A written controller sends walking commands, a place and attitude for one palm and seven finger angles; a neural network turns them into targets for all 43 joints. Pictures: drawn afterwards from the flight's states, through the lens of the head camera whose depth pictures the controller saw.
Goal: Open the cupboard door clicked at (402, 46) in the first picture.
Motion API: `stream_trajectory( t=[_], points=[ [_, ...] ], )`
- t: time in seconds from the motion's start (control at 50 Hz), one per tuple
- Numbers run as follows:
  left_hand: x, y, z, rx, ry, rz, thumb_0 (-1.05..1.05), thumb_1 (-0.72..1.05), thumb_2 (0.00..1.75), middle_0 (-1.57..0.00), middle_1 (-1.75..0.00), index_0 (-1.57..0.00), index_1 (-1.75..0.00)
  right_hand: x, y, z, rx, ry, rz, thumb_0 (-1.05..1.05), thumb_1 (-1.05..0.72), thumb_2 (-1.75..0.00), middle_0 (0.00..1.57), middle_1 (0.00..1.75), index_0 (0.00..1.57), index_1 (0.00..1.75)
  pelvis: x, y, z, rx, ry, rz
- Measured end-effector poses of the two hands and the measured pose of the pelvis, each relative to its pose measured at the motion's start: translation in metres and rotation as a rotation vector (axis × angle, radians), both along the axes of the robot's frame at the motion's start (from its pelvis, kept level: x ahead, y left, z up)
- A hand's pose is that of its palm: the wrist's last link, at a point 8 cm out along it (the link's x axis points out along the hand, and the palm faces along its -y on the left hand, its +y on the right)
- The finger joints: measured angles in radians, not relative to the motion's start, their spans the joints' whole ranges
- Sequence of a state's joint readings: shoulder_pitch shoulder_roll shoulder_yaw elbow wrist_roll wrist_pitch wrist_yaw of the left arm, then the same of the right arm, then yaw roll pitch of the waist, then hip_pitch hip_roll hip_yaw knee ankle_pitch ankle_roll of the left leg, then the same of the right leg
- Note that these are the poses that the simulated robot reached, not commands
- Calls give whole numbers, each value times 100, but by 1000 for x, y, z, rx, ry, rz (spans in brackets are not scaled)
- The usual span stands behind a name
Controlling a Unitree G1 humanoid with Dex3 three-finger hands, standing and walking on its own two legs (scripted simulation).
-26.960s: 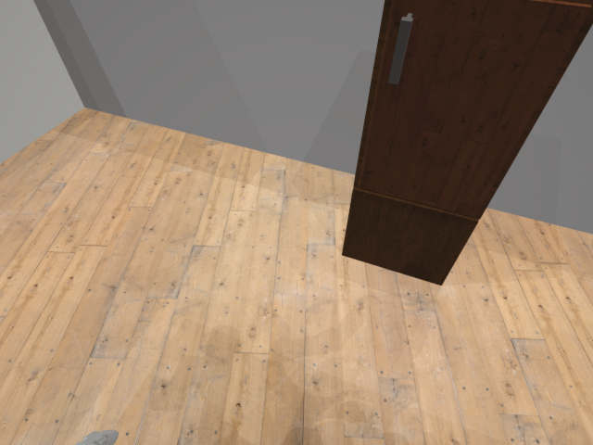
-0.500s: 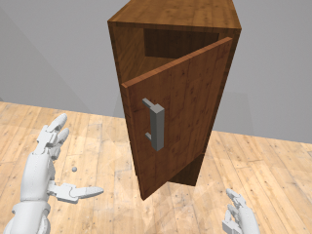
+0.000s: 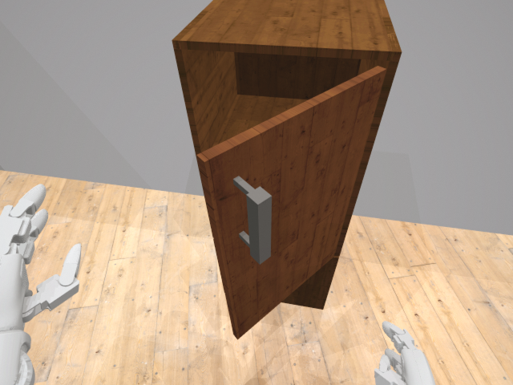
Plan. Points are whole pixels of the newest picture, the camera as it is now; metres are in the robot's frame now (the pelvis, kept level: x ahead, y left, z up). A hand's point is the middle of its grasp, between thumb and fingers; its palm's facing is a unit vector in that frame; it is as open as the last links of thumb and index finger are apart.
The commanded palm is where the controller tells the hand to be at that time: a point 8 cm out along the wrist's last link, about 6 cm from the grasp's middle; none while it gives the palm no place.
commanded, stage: draw the hand back to the body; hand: left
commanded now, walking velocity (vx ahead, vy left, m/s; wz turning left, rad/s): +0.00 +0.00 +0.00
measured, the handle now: (250, 220) +0.32 +0.05 +0.12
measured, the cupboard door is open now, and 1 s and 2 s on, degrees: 51 51 51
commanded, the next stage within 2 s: step back with the hand held close in 0.38 s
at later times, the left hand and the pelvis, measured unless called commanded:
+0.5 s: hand (65, 275) +0.19 +0.26 +0.15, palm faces +0.47 -0.79 -0.39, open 7.4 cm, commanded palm +0.14 +0.30 +0.17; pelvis +0.00 +0.00 +0.00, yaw +0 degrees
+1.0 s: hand (21, 327) +0.13 +0.27 +0.15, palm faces +0.38 -0.78 -0.50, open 7.4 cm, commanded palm +0.07 +0.31 +0.17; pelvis -0.07 +0.01 -0.01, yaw +0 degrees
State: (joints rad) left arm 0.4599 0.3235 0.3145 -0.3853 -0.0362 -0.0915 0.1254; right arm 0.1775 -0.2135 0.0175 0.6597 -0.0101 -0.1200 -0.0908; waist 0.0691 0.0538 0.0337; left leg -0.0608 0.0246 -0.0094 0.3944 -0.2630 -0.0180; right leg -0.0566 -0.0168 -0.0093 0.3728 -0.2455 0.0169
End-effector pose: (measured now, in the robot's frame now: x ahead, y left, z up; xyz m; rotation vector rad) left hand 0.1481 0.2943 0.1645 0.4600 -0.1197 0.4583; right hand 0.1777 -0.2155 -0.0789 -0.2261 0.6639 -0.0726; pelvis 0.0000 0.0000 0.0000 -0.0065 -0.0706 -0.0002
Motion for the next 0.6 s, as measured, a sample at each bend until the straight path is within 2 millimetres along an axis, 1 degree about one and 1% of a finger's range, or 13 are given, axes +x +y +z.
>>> stream_trajectory(
  t=[0.1,0.22,0.52,0.6],
  points=[
    [0,8,2,3,-4,37,1,75,84,-21,-30,-20,-30,5,-1,1,-2,5,4,1,-91,-90,20,30,20,30,3,0,0,-1,4,2],
    [2,3,-1,-17,0,31,1,84,88,-21,-30,-21,-30,8,-1,1,-2,9,10,1,-91,-90,20,30,20,30,4,-1,0,0,6,6],
    [-1,1,-1,-15,7,27,2,89,90,-21,-30,-21,-30,-1,-2,-2,9,21,2,1,-91,-90,20,30,20,30,0,-4,1,-2,1,5],
    [-2,5,10,43,-12,7,2,89,90,-22,-30,-21,-30,-5,-6,-2,8,40,-9,1,-90,-90,20,30,20,30,-5,-4,0,-11,30,18]
  ],
)
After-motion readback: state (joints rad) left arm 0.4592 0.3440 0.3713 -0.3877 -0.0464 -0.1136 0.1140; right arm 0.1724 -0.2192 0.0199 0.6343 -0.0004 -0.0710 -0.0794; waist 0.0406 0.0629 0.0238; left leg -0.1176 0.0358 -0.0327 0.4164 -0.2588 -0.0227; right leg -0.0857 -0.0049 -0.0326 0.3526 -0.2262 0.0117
